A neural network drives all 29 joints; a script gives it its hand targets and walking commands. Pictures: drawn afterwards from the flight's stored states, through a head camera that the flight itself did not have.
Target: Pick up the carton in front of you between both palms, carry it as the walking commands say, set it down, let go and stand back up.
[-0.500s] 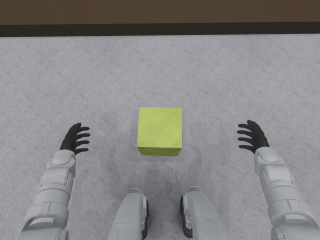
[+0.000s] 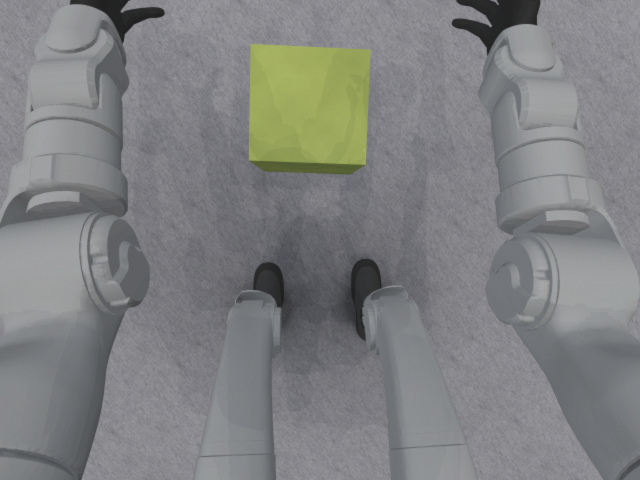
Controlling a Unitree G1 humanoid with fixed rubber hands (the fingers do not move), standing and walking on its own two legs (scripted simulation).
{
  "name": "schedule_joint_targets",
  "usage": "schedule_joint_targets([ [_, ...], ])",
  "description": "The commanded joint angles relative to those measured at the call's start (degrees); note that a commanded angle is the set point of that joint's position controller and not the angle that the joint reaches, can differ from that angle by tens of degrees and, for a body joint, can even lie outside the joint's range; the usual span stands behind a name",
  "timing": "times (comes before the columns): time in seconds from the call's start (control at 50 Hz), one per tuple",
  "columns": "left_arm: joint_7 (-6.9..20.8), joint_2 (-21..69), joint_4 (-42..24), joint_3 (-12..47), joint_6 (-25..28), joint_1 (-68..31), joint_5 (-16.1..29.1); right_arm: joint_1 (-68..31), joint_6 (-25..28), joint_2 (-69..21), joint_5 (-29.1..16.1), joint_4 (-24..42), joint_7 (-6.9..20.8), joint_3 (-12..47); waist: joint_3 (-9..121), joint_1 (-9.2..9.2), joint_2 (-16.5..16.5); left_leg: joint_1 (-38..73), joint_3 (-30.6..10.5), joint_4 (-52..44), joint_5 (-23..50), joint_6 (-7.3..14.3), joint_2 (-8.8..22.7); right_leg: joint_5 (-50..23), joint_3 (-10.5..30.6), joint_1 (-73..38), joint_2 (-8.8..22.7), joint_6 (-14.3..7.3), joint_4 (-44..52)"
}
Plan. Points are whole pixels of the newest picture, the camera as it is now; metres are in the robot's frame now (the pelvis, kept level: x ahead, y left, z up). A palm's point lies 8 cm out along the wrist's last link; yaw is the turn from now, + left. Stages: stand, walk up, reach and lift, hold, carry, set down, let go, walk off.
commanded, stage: reach and lift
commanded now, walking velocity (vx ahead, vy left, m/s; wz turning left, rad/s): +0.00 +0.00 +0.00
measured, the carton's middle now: (308, 120) +0.54 +0.02 -0.53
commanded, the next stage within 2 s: none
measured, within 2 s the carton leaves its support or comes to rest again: leaves its support in 1.82 s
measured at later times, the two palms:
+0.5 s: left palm (180, 95) +0.54 +0.21 -0.31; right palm (436, 98) +0.53 -0.18 -0.31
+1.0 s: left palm (216, 113) +0.55 +0.19 -0.47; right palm (405, 117) +0.53 -0.17 -0.47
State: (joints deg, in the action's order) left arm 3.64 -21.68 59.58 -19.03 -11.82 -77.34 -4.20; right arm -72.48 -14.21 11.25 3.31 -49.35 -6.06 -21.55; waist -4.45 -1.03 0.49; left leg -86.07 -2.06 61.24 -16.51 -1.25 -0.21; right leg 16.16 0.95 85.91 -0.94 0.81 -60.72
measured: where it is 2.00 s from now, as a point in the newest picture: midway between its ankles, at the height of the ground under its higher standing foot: (318, 316)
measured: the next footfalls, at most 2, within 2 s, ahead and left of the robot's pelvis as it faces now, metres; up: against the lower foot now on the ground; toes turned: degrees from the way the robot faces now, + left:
none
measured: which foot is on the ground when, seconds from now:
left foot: down 0.00-1.00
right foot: down 0.00-1.00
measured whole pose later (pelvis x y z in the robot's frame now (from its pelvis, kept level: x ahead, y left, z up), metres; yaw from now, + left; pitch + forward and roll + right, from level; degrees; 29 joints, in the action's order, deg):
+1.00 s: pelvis -0.02 +0.01 -0.28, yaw -1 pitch +37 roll -1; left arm -4.3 -26.0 70.0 -4.0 -3.9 -92.5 10.3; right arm -89.3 -3.9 19.2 -11.2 -65.0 -8.6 -8.5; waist -25.6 -0.8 1.3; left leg -128.3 -2.7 125.5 -34.6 -2.0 -1.8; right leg 33.9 1.4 128.0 -2.8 3.0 -124.4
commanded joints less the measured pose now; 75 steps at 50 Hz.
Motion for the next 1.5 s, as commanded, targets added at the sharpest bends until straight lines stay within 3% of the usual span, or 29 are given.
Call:
schedule_joint_targets([
  [0.0, 0.0, -6.5, -6.7, -2.7, 2.2, -15.0, -2.4, -13.1, 3.0, 5.7, 2.1, 7.4, 0.2, -2.9, 66.2, 0.24, -3.4, 35.0, 4.1, -3.1, 20.6, -0.5, -3.7, -17.1, -5.0, -30.4, -4.5, 3.1, 2.8],
  [0.1, -0.6, -1.3, -7.1, -4.3, 4.7, -10.1, -4.3, -8.1, 6.1, 3.1, 3.5, 6.7, 1.4, -4.0, 63.4, 0.26, -4.7, 32.5, 3.1, 1.0, 31.2, -0.7, -3.4, -24.2, -4.3, -21.5, -4.7, 2.8, 0.0],
  [0.14, -0.9, 0.2, -6.3, -5.4, 5.9, -7.4, -4.6, -5.5, 7.4, 1.7, 4.3, 5.1, 1.8, -4.4, 60.8, -0.19, -1.8, 25.2, 2.8, 3.2, 31.0, -0.5, -3.3, -25.9, -4.0, -19.4, -4.7, 2.9, -2.9],
  [0.18, -1.1, 0.8, -5.0, -6.5, 7.1, -5.0, -5.5, -3.9, 8.4, 0.2, 4.3, 4.1, 1.8, -4.2, 57.4, 1.42, -2.0, 18.1, 2.6, 6.5, 30.2, -0.6, -3.0, -25.8, -3.0, -15.3, -4.3, 2.7, -6.4],
  [0.2, -1.5, 0.7, -4.4, -6.7, 7.5, -4.2, -5.3, -2.8, 8.8, 0.8, 4.7, 3.0, 1.8, -4.6, 56.1, 0.5, -1.5, 14.6, 2.4, 8.2, 28.5, -0.7, -3.0, -25.0, -2.8, -13.0, -4.1, 2.8, -8.2],
  [0.22, -1.8, 0.9, -4.9, -6.6, 8.0, -4.1, -5.1, -3.4, 9.3, 0.9, 4.5, 3.7, 1.7, -4.1, 56.9, 1.33, -1.5, 11.7, 2.7, 10.1, 27.6, -1.0, -3.1, -24.8, -2.5, -11.7, -4.0, 2.7, -10.4],
  [0.28, -3.1, -1.7, -4.6, -5.7, 9.0, -5.3, -3.3, -5.4, 10.0, 2.3, 2.6, 3.6, 0.7, -1.4, 61.3, 1.33, 0.4, 4.4, 2.9, 16.8, 24.3, -1.2, -3.3, -24.9, -2.0, -9.9, -3.8, 2.9, -17.3],
  [0.3, -3.5, -2.8, -5.6, -4.4, 9.4, -5.8, -2.4, -6.4, 10.0, 2.4, 1.2, 4.2, 0.3, 0.1, 63.1, 2.46, 0.0, 2.7, 3.3, 18.7, 22.9, -1.1, -3.4, -24.5, -2.1, -10.4, -3.9, 3.2, -20.1],
  [0.34, -4.2, -4.1, -5.8, -1.7, 9.5, -7.4, 0.1, -8.5, 10.2, 4.3, -0.7, 5.4, -0.5, 1.5, 66.8, 1.87, -0.6, 1.4, 3.4, 23.3, 23.0, -1.3, -3.5, -24.6, -2.5, -8.6, -4.0, 3.3, -24.6],
  [0.44, -6.0, -9.1, -8.3, 6.5, 7.8, -15.8, 8.5, -14.9, 9.0, 10.2, -7.9, 5.6, -2.5, 6.7, 76.5, 0.52, -2.0, 7.8, 3.9, 33.8, 18.2, -1.5, -2.8, -15.1, -4.8, -3.9, -4.2, 3.8, -34.0],
  [0.46, -6.3, -9.8, -9.3, 8.0, 7.4, -18.0, 9.8, -16.7, 8.6, 11.5, -9.0, 5.3, -2.8, 7.7, 78.0, 1.15, -3.0, 8.8, 4.5, 35.8, 17.1, -1.8, -2.9, -13.4, -4.9, -3.5, -4.0, 3.6, -35.4],
  [0.52, -6.7, -10.8, -6.8, 11.0, 5.7, -22.2, 13.2, -22.3, 7.0, 12.6, -12.4, 3.8, -3.2, 10.2, 74.5, 0.83, -2.2, 4.4, 4.9, 39.2, 8.8, -1.6, -2.4, -5.9, -5.7, -2.3, -3.1, 3.3, -39.6],
  [0.66, -7.1, -11.8, 3.6, 13.0, 4.3, -29.6, 13.5, -28.9, 6.2, 14.3, -13.0, -7.9, -2.6, 9.8, 61.1, 0.29, -3.6, -3.9, 4.5, 44.9, -5.2, -1.3, -0.8, 6.2, -5.5, 5.4, -1.5, 2.8, -45.9],
  [0.68, -7.1, -11.6, 5.0, 12.8, 4.7, -29.4, 13.1, -29.1, 6.6, 14.1, -13.4, -9.2, -2.4, 10.1, 59.8, 0.8, -4.2, -4.4, 4.2, 45.9, -5.1, -1.2, -0.6, 6.0, -5.3, 6.6, -1.3, 2.8, -47.0],
  [0.7, -7.1, -11.7, 6.4, 12.3, 5.2, -29.5, 12.9, -29.4, 7.2, 14.3, -12.6, -10.5, -2.3, 9.8, 56.3, -0.28, -3.1, -6.6, 3.6, 46.7, -4.3, -1.2, -0.7, 5.4, -5.4, 8.6, -1.3, 3.0, -47.5],
  [0.72, -7.0, -12.1, 6.4, 12.5, 5.7, -30.1, 12.6, -29.5, 7.7, 13.8, -12.7, -10.8, -2.1, 9.6, 55.9, 0.53, -4.1, -5.8, 3.3, 47.6, -3.0, -1.1, -0.6, 4.7, -5.2, 9.9, -1.1, 3.0, -48.7],
  [0.74, -6.9, -10.6, 7.7, 12.6, 6.2, -30.0, 12.7, -29.7, 8.3, 14.1, -12.2, -12.3, -2.0, 9.8, 53.2, -0.89, -4.1, -6.7, 3.0, 48.7, -2.2, -1.1, -0.5, 4.6, -5.1, 12.2, -1.2, 2.8, -48.9],
  [0.76, -6.7, -10.5, 8.1, 12.7, 6.7, -30.6, 12.4, -30.8, 8.9, 14.0, -12.4, -12.3, -1.8, 10.3, 52.2, 0.07, -3.9, -7.2, 2.9, 49.7, -0.9, -1.1, -0.5, 3.6, -4.8, 12.9, -1.0, 2.9, -50.0],
  [0.82, -6.9, -11.7, 7.6, 13.0, 8.1, -32.0, 13.2, -32.7, 10.6, 15.3, -12.6, -12.3, -1.9, 11.2, 54.2, -0.51, -1.8, -7.1, 2.3, 52.9, 2.6, -1.1, -0.3, -0.5, -4.6, 10.3, -0.8, 3.0, -53.3],
  [0.94, -8.3, -13.0, 2.2, 14.8, 9.7, -34.5, 15.1, -35.3, 12.0, 16.5, -15.2, -7.1, -2.8, 13.3, 60.9, 1.12, -2.8, -0.8, 2.4, 56.9, 12.2, -0.6, -0.7, -9.1, -4.4, 7.8, -1.4, 2.9, -57.6],
  [0.98, -8.4, -12.5, 3.0, 15.4, 9.7, -33.6, 15.4, -33.4, 11.9, 15.7, -16.0, -8.6, -2.7, 14.2, 60.8, 1.04, -3.1, 0.8, 2.6, 57.9, 13.9, -0.9, -0.8, -10.4, -4.5, 7.1, -1.6, 2.8, -58.3],
  [1.06, -8.0, -8.9, 5.1, 15.9, 9.4, -28.9, 16.0, -30.1, 12.0, 13.4, -16.7, -9.9, -2.3, 15.2, 56.6, 1.82, -2.8, -1.6, 2.8, 57.6, 12.5, -1.2, -1.3, -9.1, -4.5, 8.6, -1.9, 2.5, -58.2],
  [1.14, -7.8, -8.6, 5.9, 15.7, 9.1, -28.8, 15.9, -29.6, 11.7, 13.3, -15.0, -11.9, -2.6, 13.8, 53.5, 0.0, -1.5, -6.1, 3.0, 57.1, 6.5, -1.2, -1.1, -5.3, -4.3, 8.3, -2.0, 2.4, -56.9],
  [1.28, -7.4, -9.0, 6.8, 15.5, 9.1, -32.2, 15.0, -34.0, 11.3, 11.4, -15.1, -12.2, -2.4, 14.5, 48.9, 1.81, -1.2, -11.1, 3.1, 55.4, 0.3, -0.9, -0.7, -0.4, -3.9, 8.5, -1.9, 2.3, -56.3],
  [1.3, -7.3, -9.2, 6.5, 15.6, 9.0, -33.1, 15.1, -34.3, 11.2, 11.2, -14.9, -12.4, -2.4, 14.6, 49.8, 1.33, -0.5, -10.3, 3.1, 55.7, 0.5, -0.8, -0.8, -0.6, -3.7, 7.4, -2.0, 2.4, -55.9],
  [1.36, -7.0, -4.8, 6.1, 17.6, 8.9, -34.2, 15.7, -35.7, 11.1, 7.6, -15.9, -12.6, -2.0, 16.7, 49.1, 2.13, -1.7, -8.5, 3.4, 55.4, 1.0, -0.8, -1.3, -0.4, -4.1, 7.7, -2.5, 2.2, -56.1],
  [1.42, -6.0, 2.5, 5.9, 18.4, 8.3, -35.8, 14.6, -37.9, 11.0, 1.7, -14.3, -12.3, -0.9, 16.9, 47.1, 0.89, -2.0, -7.8, 3.1, 55.4, 1.0, -0.9, -2.1, -0.3, -4.6, 7.9, -3.5, 2.0, -55.9],
  [1.44, -5.3, 6.1, 4.3, 18.6, 8.0, -38.0, 13.7, -39.3, 10.9, -3.1, -13.5, -11.1, -0.2, 16.9, 48.2, 1.12, -2.1, -7.4, 3.3, 55.4, 0.9, -1.0, -2.3, -0.6, -4.5, 6.8, -3.9, 1.8, -56.0],
  [1.48, -0.2, 28.4, 5.6, 21.7, 6.3, -42.9, 13.5, -46.6, 9.3, -24.1, -12.4, -9.4, 4.9, 19.4, 43.4, 0.69, -0.8, -9.8, 3.5, 55.7, -0.6, -0.4, -3.8, 1.3, -5.0, 9.1, -5.3, 1.2, -56.2],
])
